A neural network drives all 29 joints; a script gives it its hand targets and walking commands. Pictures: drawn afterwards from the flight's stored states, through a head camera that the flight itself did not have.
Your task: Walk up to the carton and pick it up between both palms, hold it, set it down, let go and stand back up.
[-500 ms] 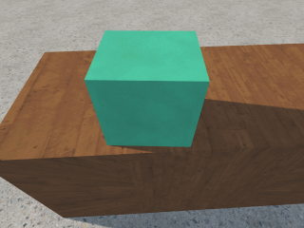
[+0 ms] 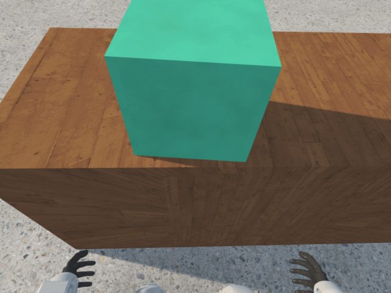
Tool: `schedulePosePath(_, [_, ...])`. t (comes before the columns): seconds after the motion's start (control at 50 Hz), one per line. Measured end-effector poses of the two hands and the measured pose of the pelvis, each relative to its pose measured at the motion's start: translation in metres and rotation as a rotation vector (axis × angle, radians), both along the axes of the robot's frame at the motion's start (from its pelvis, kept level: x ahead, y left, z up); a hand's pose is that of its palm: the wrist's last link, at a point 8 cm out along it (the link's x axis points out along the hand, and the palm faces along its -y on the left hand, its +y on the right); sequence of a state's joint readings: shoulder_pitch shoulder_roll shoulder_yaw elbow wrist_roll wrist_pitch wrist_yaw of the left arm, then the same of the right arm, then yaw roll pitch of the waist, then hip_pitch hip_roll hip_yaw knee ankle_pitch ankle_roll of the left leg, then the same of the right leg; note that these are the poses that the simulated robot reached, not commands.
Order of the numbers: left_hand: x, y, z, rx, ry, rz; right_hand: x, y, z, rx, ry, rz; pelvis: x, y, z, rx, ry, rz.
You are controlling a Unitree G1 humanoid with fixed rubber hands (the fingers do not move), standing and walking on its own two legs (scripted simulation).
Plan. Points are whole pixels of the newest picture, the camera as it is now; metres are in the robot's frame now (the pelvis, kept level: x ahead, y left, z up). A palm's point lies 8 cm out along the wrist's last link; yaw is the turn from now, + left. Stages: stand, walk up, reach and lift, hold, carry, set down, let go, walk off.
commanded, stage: reach and lift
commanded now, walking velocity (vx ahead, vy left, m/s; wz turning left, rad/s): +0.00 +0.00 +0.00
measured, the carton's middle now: (194, 82) +0.53 +0.00 +0.12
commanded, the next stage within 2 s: none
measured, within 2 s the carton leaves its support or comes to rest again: neither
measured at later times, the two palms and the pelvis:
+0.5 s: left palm (60, 260) +0.19 +0.26 -0.03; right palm (310, 271) +0.17 -0.22 -0.04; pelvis +0.00 +0.00 +0.03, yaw -2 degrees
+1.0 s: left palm (48, 249) +0.21 +0.27 +0.01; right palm (312, 259) +0.18 -0.21 +0.00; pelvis +0.04 +0.02 +0.04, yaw -3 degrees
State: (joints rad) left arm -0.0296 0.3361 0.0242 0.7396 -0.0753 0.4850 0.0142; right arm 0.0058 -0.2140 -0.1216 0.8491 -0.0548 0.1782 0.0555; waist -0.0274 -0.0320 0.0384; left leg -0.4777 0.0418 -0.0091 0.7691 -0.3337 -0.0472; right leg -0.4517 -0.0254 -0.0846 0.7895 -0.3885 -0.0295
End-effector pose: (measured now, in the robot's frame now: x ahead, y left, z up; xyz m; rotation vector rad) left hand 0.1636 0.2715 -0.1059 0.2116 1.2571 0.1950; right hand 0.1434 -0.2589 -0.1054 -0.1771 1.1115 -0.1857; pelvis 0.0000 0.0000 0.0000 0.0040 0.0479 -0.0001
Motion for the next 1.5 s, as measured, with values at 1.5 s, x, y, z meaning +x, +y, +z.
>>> schedulePosePath(1.5, [0.077, -0.005, 0.177, -0.119, -0.813, -0.132, 0.066, 0.05, 0.168, 0.081, -0.702, -0.022, 0.027, 0.019, 0.043, -0.007, -0.065, -0.063])
